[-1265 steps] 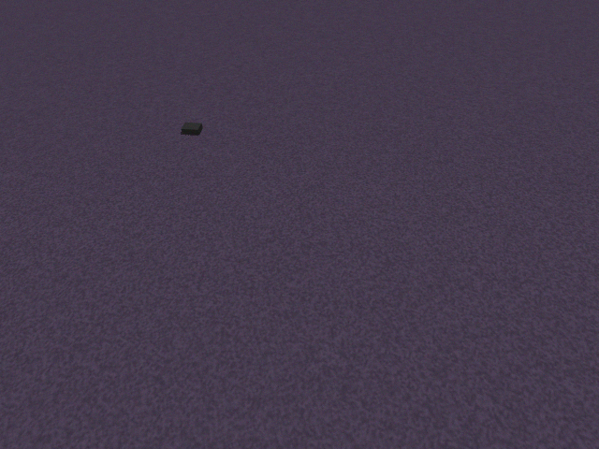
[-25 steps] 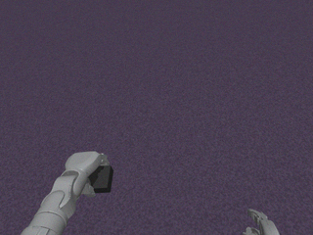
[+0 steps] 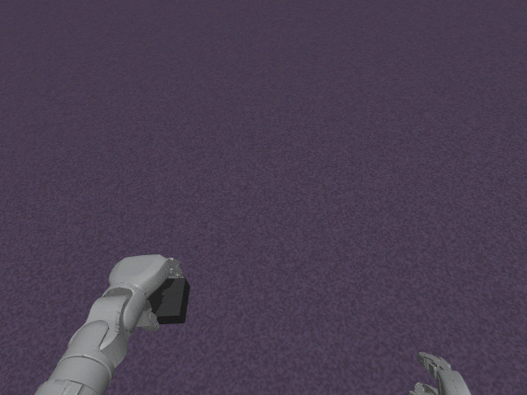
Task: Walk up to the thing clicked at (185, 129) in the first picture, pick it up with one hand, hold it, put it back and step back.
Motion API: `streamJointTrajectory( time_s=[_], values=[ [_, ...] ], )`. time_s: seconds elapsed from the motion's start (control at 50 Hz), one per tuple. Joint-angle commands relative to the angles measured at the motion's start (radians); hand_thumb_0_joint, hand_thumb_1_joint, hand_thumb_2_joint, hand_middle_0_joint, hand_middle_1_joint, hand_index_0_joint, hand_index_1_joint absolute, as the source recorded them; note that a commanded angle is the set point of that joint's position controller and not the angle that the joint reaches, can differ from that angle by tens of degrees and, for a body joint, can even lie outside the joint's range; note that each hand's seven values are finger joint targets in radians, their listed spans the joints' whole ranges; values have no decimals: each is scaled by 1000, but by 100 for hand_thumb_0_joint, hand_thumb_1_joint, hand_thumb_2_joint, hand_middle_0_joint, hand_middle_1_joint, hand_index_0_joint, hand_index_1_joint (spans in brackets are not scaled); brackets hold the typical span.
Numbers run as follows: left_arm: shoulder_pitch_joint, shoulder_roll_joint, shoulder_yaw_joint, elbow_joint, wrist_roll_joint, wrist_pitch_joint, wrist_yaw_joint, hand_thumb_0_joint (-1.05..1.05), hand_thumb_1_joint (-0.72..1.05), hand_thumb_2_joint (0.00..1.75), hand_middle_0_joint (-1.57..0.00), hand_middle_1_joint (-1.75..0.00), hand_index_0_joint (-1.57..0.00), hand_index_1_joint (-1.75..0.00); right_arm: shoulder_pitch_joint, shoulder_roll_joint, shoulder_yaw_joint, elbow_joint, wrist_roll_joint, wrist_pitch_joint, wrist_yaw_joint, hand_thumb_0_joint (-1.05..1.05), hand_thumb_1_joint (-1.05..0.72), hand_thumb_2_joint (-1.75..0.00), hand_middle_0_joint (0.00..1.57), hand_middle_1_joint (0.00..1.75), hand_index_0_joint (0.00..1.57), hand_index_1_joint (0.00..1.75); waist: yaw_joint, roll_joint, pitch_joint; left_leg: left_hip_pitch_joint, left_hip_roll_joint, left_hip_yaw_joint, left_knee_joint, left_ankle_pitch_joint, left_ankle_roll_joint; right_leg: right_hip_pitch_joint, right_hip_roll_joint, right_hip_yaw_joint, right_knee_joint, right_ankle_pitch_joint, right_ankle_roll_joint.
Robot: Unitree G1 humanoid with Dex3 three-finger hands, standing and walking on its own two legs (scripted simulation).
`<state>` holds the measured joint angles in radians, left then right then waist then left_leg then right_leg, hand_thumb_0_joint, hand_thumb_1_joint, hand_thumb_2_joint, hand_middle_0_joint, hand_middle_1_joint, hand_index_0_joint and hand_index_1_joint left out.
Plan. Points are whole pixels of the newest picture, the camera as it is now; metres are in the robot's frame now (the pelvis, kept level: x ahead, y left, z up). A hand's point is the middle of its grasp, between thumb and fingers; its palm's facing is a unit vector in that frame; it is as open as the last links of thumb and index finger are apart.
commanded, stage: hold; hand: left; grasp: from above
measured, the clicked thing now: (157, 301) +0.30 +0.23 -0.06
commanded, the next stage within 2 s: crouch in 0.10 s
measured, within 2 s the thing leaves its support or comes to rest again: neither
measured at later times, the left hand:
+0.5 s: hand (156, 311) +0.29 +0.23 -0.07, palm faces -0.46 -0.03 -0.89, open 9.6 cm
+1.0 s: hand (190, 324) +0.36 +0.23 -0.31, palm faces -0.41 +0.03 -0.91, open 9.6 cm
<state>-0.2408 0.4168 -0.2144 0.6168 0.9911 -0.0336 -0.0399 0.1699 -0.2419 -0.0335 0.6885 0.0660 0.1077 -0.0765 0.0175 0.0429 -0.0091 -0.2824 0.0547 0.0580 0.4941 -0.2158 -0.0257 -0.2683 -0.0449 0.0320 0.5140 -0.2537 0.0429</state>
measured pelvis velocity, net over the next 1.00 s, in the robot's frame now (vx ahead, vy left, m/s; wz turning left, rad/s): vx -0.05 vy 0.01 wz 0.00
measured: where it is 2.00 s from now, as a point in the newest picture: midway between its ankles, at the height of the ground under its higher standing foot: outside the picture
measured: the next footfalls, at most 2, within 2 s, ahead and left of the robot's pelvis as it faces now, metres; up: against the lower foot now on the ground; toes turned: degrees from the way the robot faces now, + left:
none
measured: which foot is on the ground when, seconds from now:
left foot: down 0.00-1.00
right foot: down 0.00-1.00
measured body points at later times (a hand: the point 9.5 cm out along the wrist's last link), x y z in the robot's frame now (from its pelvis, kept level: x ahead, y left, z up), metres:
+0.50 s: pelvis +0.00 +0.00 -0.01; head +0.02 -0.01 +0.44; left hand +0.31 +0.23 -0.02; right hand +0.14 -0.25 -0.12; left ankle +0.03 +0.14 -0.74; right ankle +0.01 -0.15 -0.74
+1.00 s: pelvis -0.05 +0.01 -0.19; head +0.10 +0.03 +0.23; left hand +0.37 +0.23 -0.26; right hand -0.01 -0.27 -0.32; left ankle +0.02 +0.14 -0.74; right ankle +0.01 -0.15 -0.74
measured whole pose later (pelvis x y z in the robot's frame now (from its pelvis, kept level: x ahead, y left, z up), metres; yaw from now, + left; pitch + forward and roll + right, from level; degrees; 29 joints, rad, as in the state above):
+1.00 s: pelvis -0.05 +0.01 -0.19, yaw +0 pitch +30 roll -3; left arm -0.69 0.42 -0.08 1.22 1.18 -0.05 0.37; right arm 0.24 -0.23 -0.08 0.76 -0.05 0.02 -0.03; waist -0.14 0.05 -0.20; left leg -1.54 0.07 -0.03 1.58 -0.56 -0.01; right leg -1.47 -0.03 0.03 1.55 -0.60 0.06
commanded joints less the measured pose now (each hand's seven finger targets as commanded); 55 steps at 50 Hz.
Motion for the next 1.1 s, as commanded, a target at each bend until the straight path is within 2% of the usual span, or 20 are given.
streamJointTrajectory(
  time_s=[0.0, 0.1, 0.16, 0.18, 0.2, 0.28, 0.32, 0.4, 0.54, 0.58, 0.62, 0.66, 0.74, 0.8, 0.86, 0.9, 0.92, 0.98, 1.02, 1.08],
  values=[
    [-300, 189, 102, -181, -6, 3, 37, 0, 65, 60, -101, -52, -103, -51, -92, -125, -41, -147, 0, -38, -1, 0, -90, -90, 20, 30, 20, 30, -2, -25, -238, 154, -58, 8, -57, 166, 34, 16, 66, -38, -92, 151, -38],
    [-303, 218, 124, -184, 0, 2, 25, 0, 63, 59, -100, -51, -102, -50, -93, -125, -40, -159, 2, -32, 0, 0, -90, -90, 20, 30, 20, 30, 4, -24, -223, 142, -58, 6, -64, 148, 32, 20, 66, -39, -97, 128, -42],
    [-324, 197, 107, -189, -3, 0, 23, 0, 65, 60, -102, -51, -103, -50, -99, -124, -38, -161, 2, -30, -1, 0, -90, -90, 20, 30, 20, 30, -5, -27, -218, 149, -58, 5, -65, 148, 33, 7, 67, -37, -97, 130, -42],
    [-313, 194, 104, -181, -3, 0, 25, 0, 69, 52, -101, -57, -106, -52, -96, -123, -38, -160, 1, -31, -1, 0, -92, -91, 20, 30, 20, 30, -4, -31, -215, 144, -58, 4, -63, 143, 32, 5, 67, -39, -98, 122, -41],
    [-295, 194, 110, -189, -3, -2, 27, 0, 61, 51, -93, -54, -98, -50, -95, -123, -39, -161, 0, -32, -1, 0, -88, -90, 20, 30, 20, 30, -2, -27, -225, 150, -59, 6, -61, 146, 32, 12, 66, -37, -98, 126, -40],
    [-287, 179, 101, -138, 16, -14, 47, 0, 74, 61, -109, -52, -110, -51, -87, -121, -39, -153, -2, -30, 0, 0, -89, -90, 20, 30, 20, 30, -13, -62, -196, 127, -61, 4, -49, 143, 34, -13, 65, -38, -91, 126, -38],
    [-291, 173, 102, -104, 21, -27, 67, 0, 73, 61, -107, -54, -109, -52, -67, -124, -43, -142, -4, -27, 2, 0, -89, -90, 20, 30, 20, 30, -23, -68, -198, 108, -62, 5, -36, 140, 35, -27, 64, -37, -80, 132, -37],
    [-338, 163, 104, 4, 54, -60, 149, 0, 75, 60, -110, -52, -111, -51, -57, -124, -45, -123, -17, -25, 8, 0, -90, -90, 20, 30, 20, 30, -42, -84, -176, 33, -65, -1, 16, 96, 32, -111, 59, -39, -34, 92, -38],
    [-471, 128, 89, 214, 136, -75, 315, 0, 83, 62, -116, -54, -118, -53, 26, -142, -75, -62, -52, -34, 35, 0, -90, -90, 20, 30, 20, 30, -87, -33, -294, -193, -58, -11, 285, 22, 16, -379, 60, -40, 204, 38, -46],
    [-513, 86, 70, 277, 158, -71, 359, 0, 85, 59, -117, -54, -120, -52, 50, -141, -82, -58, -60, -41, 44, 0, -90, -90, 20, 30, 20, 30, -100, -33, -342, -285, -53, -16, 372, 3, 14, -461, 61, -39, 294, 22, -52],
    [-587, 130, 99, 293, 176, -64, 400, 0, 85, 60, -117, -54, -120, -52, 67, -153, -93, -52, -68, -50, 48, 0, -90, -90, 20, 30, 20, 30, -94, 8, -433, -355, -51, -21, 466, 11, 16, -536, 62, -44, 381, 23, -54],
    [-614, 136, 109, 352, 184, -55, 426, 0, 84, 59, -117, -51, -119, -49, 82, -158, -97, -46, -78, -61, 49, 0, -90, -90, 20, 30, 20, 30, -102, 25, -468, -427, -44, -38, 534, 0, 18, -627, 68, -56, 465, 2, -60],
    [-682, 186, 143, 429, 200, -40, 462, 0, 84, 60, -118, -50, -119, -49, 110, -164, -101, -33, -94, -81, 41, 0, -90, -90, 20, 30, 20, 30, -114, 22, -551, -623, -49, -47, 666, -92, 26, -750, 63, -65, 597, -68, -67],
    [-716, 150, 139, 450, 184, -22, 473, 0, 79, 58, -114, -47, -115, -46, 125, -170, -106, -29, -106, -98, 39, 0, -90, -90, 20, 30, 20, 30, -133, 58, -612, -689, -38, -74, 739, -159, 22, -878, 63, -75, 694, -125, -70],
    [-746, 202, 165, 449, 187, -12, 466, 0, 71, 56, -110, -42, -111, -42, 136, -177, -110, -20, -110, -108, 36, 0, -90, -90, 20, 30, 20, 30, -138, 54, -697, -757, -36, -78, 822, -170, 27, -936, 62, -78, 777, -137, -74],
    [-736, 203, 177, 461, 182, -10, 458, 0, 73, 58, -111, -45, -112, -44, 135, -173, -107, -19, -117, -114, 39, 0, -90, -90, 20, 30, 20, 30, -134, 74, -697, -810, -35, -88, 859, -199, 25, -1004, 58, -84, 832, -162, -76],
    [-749, 190, 171, 470, 178, -10, 450, 0, 73, 59, -111, -45, -112, -45, 136, -173, -106, -17, -119, -117, 41, 0, -90, -90, 20, 30, 20, 30, -149, 64, -689, -839, -32, -96, 880, -227, 26, -1045, 58, -88, 852, -187, -76],
    [-826, 254, 200, 458, 189, -22, 443, 0, 71, 59, -110, -44, -111, -44, 142, -179, -100, -13, -123, -124, 40, 0, -90, -90, 20, 30, 20, 30, -165, 87, -698, -929, -35, -105, 943, -307, 26, -1136, 58, -91, 918, -250, -80],
    [-800, 210, 185, 523, 186, -27, 434, 0, 71, 56, -109, -42, -110, -42, 145, -180, -98, -11, -127, -131, 47, 0, -89, -90, 20, 30, 20, 30, -182, 53, -666, -973, -33, -129, 979, -356, 26, -1226, 57, -104, 964, -296, -80],
    [-831, 267, 211, 520, 200, -50, 437, 0, 72, 53, -108, -44, -110, -42, 150, -182, -90, -1, -134, -145, 59, 0, -89, -90, 20, 30, 20, 30, -181, 78, -729, -1033, -37, -121, 1067, -332, 32, -1272, 55, -106, 1035, -272, -78]
  ],
)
